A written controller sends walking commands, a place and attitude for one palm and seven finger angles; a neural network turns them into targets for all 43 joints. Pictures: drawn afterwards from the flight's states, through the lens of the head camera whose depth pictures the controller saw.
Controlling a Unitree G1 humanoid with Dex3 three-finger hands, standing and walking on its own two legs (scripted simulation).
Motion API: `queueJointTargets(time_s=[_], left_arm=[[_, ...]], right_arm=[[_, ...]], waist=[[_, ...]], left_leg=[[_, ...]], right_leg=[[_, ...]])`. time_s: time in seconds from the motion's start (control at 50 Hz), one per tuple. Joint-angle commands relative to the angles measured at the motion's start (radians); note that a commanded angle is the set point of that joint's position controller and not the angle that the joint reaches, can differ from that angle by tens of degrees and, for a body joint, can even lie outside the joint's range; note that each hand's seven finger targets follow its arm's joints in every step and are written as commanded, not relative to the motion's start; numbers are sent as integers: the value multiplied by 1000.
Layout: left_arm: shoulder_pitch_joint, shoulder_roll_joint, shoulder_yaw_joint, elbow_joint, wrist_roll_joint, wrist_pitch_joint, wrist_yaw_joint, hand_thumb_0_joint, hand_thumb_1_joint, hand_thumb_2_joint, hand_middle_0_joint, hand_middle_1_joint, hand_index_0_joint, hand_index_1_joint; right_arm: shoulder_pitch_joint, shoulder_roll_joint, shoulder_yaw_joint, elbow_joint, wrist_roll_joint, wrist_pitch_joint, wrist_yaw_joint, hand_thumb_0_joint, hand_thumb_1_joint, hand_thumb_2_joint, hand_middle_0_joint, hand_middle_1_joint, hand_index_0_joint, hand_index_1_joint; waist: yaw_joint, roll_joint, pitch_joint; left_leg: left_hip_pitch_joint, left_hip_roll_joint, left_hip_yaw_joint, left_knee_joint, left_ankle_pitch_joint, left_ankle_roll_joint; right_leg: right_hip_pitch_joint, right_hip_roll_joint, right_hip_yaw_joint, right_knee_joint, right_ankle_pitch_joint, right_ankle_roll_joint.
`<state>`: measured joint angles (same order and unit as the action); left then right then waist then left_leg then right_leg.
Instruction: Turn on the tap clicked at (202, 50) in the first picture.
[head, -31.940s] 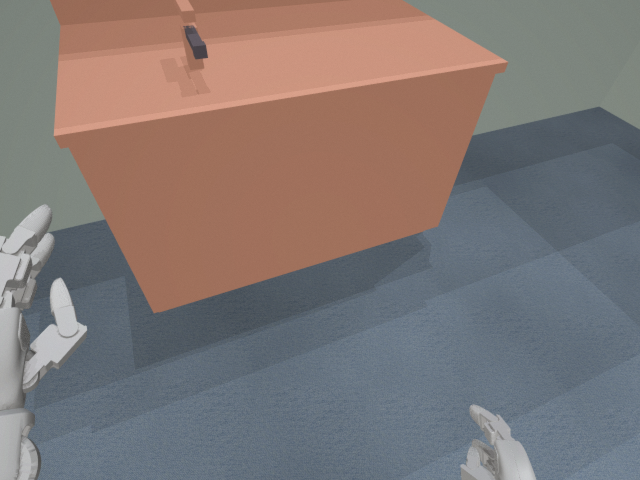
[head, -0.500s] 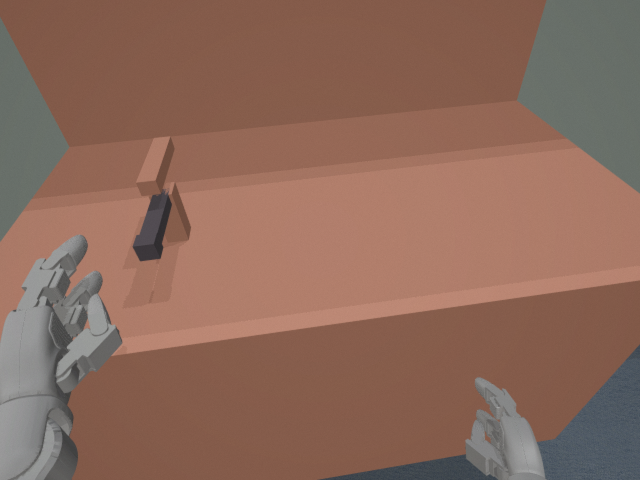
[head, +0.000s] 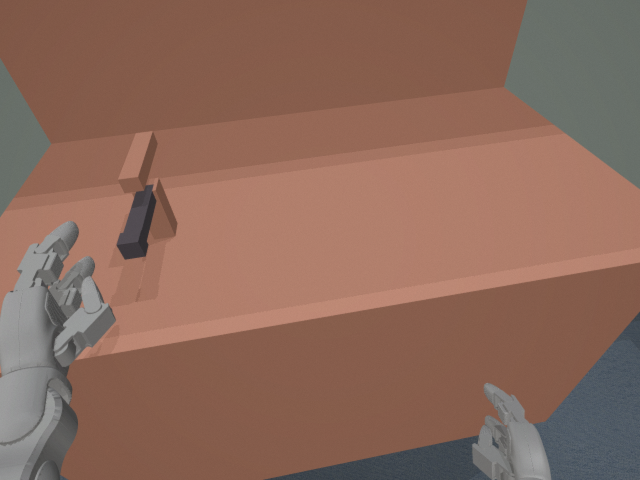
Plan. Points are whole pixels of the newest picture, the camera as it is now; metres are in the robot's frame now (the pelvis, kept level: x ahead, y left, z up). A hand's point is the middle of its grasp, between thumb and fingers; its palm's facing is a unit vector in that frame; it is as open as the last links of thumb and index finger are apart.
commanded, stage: reach beside the lever's end, fingers flat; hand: left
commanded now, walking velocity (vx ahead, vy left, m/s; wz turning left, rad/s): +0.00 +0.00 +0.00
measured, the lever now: (133, 244) +0.36 +0.31 +0.12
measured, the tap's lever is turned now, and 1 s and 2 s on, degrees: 0 0 0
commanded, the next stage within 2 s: push the lever round in 1.86 s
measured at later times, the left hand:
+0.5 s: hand (99, 295) +0.25 +0.28 +0.15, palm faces +0.51 -0.85 -0.11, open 7.6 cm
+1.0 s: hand (101, 272) +0.29 +0.31 +0.15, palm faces +0.53 -0.84 -0.11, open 7.7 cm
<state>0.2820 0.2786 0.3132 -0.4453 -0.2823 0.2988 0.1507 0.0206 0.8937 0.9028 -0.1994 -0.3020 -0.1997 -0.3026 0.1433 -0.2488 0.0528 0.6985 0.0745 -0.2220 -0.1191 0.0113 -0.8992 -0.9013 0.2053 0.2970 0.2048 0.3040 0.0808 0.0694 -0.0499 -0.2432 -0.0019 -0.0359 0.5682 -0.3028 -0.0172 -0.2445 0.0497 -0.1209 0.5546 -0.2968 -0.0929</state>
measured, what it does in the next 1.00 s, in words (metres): stands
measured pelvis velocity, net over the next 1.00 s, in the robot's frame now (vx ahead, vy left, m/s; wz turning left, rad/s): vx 0.00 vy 0.02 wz -0.01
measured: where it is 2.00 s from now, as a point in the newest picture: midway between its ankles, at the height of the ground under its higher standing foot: outside the picture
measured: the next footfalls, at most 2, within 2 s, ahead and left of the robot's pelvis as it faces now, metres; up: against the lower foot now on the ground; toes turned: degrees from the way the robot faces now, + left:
none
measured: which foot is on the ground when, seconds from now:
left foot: down 0.00-1.00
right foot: down 0.00-1.00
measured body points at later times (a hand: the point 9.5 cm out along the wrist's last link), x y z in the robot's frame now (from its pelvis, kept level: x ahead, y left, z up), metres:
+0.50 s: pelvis +0.00 +0.02 +0.00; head -0.01 -0.01 +0.45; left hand +0.22 +0.33 +0.16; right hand +0.21 -0.20 -0.08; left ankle +0.00 +0.13 -0.73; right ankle +0.01 -0.05 -0.73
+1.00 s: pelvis +0.00 +0.02 +0.00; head +0.00 +0.00 +0.45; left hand +0.26 +0.35 +0.15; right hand +0.19 -0.21 -0.08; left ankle +0.00 +0.13 -0.73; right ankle +0.01 -0.05 -0.73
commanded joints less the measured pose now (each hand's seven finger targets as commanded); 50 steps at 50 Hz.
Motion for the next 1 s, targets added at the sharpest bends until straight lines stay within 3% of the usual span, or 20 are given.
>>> queueJointTargets(time_s=[0.0,0.04,0.14,0.2,0.22,0.26,0.34,0.4,0.44,0.5,0.58,0.62,0.64,0.7,0.74,0.8,0.86,0.9,0.94,0.98], left_arm=[[-138,197,149,-174,3,-54,18,0,900,900,-198,-293,-198,-293],[-139,214,176,-162,4,-59,23,0,900,900,-196,-288,-196,-288],[-189,175,112,-198,28,-111,9,0,900,900,-192,-275,-192,-275],[-228,147,60,-177,32,-136,0,0,900,900,-189,-268,-189,-268],[-252,151,59,-162,33,-141,0,0,900,900,-188,-265,-188,-265],[-270,165,73,-141,39,-141,5,0,900,900,-187,-260,-187,-260],[-287,210,124,-74,42,-104,21,0,900,900,-183,-250,-183,-250],[-348,210,121,-33,40,-83,31,0,900,900,-181,-243,-181,-243],[-382,216,123,-39,51,-95,37,0,900,900,-179,-238,-179,-238],[-373,188,92,-23,54,-120,29,0,900,900,-177,-230,-177,-230],[-384,166,69,22,56,-142,12,0,900,900,-173,-220,-173,-220],[-378,179,84,55,53,-133,5,0,900,900,-172,-215,-172,-215],[-376,209,119,67,56,-130,10,0,900,900,-171,-212,-171,-212],[-408,213,115,64,60,-120,13,0,900,900,-168,-205,-168,-205],[-453,261,161,81,66,-131,26,0,900,900,-167,-200,-167,-200],[-484,260,158,101,70,-163,30,0,900,900,-164,-193,-164,-193],[-527,252,140,143,76,-194,17,0,900,900,-162,-185,-162,-185],[-518,246,132,181,70,-203,-3,0,900,900,-160,-180,-160,-180],[-578,236,106,208,72,-208,-18,0,900,900,-158,-175,-158,-175],[-578,245,112,253,67,-202,-30,0,900,900,-157,-170,-157,-170]], right_arm=[[-166,-95,-37,-188,-5,-44,-6,0,-900,-900,200,300,200,300],[-171,-95,-37,-183,-4,-41,-6,0,-900,-900,200,300,200,300],[-147,-95,-36,-189,-5,-56,-3,0,-900,-900,200,300,200,300],[-131,-101,-37,-183,-10,-69,-8,0,-900,-900,200,300,200,300],[-128,-104,-37,-177,-10,-73,-12,0,-900,-900,200,300,200,300],[-135,-105,-41,-171,-11,-69,-16,0,-900,-900,200,300,200,300],[-159,-100,-37,-164,-8,-46,-21,0,-900,-900,200,300,200,300],[-161,-100,-36,-165,-10,-26,-21,0,-900,-900,200,300,200,300],[-170,-96,-34,-164,-9,-23,-19,0,-900,-900,200,300,200,300],[-148,-100,-37,-170,-16,-25,-13,0,-900,-900,200,300,200,300],[-133,-105,-41,-168,-15,-25,-10,0,-900,-900,200,300,200,300],[-129,-110,-43,-168,-15,-21,-12,0,-900,-900,200,300,200,300],[-139,-109,-43,-163,-11,-16,-12,0,-900,-900,200,300,200,300],[-133,-110,-46,-173,-13,-3,-13,0,-900,-900,200,300,200,300],[-140,-108,-45,-160,-13,4,-14,0,-900,-900,200,300,200,300],[-120,-111,-51,-158,-19,7,-12,0,-900,-900,200,300,200,300],[-118,-111,-50,-146,-17,8,-11,0,-900,-900,200,300,200,300],[-109,-119,-54,-147,-16,4,-12,0,-900,-900,200,300,200,300],[-118,-120,-50,-141,-9,2,-17,0,-900,-900,200,300,200,300],[-102,-128,-55,-143,-8,1,-19,0,-900,-900,200,300,200,300]], waist=[[18,-33,-106],[20,-49,-96],[2,16,-90],[-12,4,-70],[-18,-42,-66],[-15,-56,-82],[-1,-27,-72],[-7,-29,-84],[-6,15,-97],[-11,-7,-143],[-16,-44,-134],[-14,-60,-126],[-7,-46,-115],[-7,-20,-139],[-9,-18,-125],[-19,-28,-158],[-30,21,-152],[-30,-5,-155],[-43,15,-136],[-41,-26,-145]], left_leg=[[-3,-6,-8,-50,185,44],[2,-3,-8,-50,202,46],[41,-4,-10,-63,228,45],[40,-4,-21,-76,174,46],[38,-5,-26,-82,158,48],[40,-7,-24,-85,154,49],[23,-10,-22,-97,134,44],[20,-12,-19,-102,135,43],[37,-12,-19,-102,160,40],[54,-9,-17,-100,210,39],[59,-6,-19,-103,237,36],[49,-7,-14,-104,238,37],[47,-8,-13,-106,237,37],[49,-12,-7,-106,250,36],[45,-10,-8,-105,242,37],[52,-10,-4,-97,261,38],[56,-11,0,-94,254,38],[50,-8,-4,-95,252,38],[54,-10,-6,-97,236,40],[42,-10,-7,-100,221,44]], right_leg=[[72,-102,130,-125,207,99],[69,-95,125,-126,225,97],[34,-77,97,-104,224,80],[6,-73,91,-116,151,78],[6,-70,90,-121,131,80],[14,-70,94,-126,121,80],[28,-74,100,-141,85,78],[37,-73,102,-147,80,79],[44,-71,99,-137,105,72],[58,-65,90,-118,174,72],[54,-59,81,-108,213,70],[58,-61,83,-112,223,73],[61,-61,84,-115,221,70],[70,-64,89,-114,231,71],[67,-63,92,-119,220,70],[72,-62,95,-111,248,71],[56,-62,97,-108,243,67],[58,-59,94,-106,244,66],[42,-60,94,-108,230,65],[44,-59,94,-114,221,68]])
